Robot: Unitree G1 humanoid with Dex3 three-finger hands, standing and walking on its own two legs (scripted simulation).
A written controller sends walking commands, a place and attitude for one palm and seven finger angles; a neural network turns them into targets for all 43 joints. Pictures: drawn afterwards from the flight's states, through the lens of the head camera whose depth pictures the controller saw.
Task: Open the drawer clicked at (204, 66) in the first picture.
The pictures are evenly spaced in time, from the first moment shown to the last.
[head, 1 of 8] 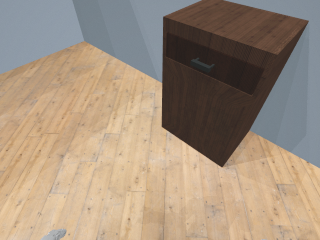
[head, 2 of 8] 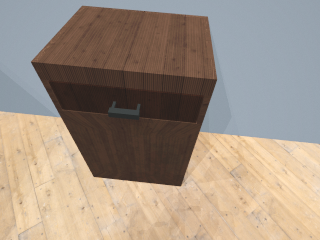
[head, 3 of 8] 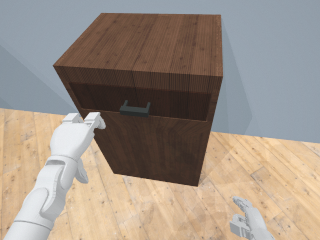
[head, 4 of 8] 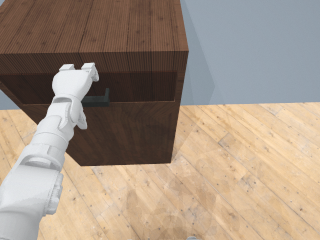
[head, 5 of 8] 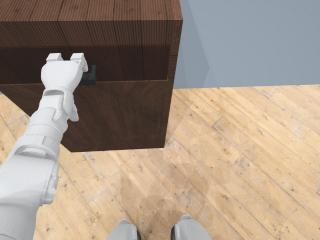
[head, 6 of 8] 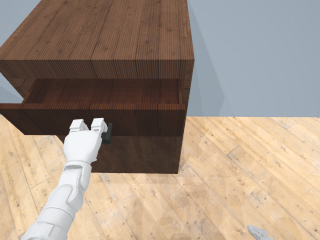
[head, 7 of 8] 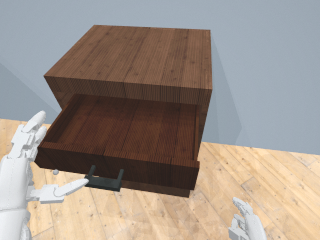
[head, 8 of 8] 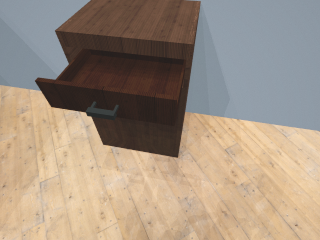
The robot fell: no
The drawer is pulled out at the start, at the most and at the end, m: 0.00 0.30 0.24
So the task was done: yes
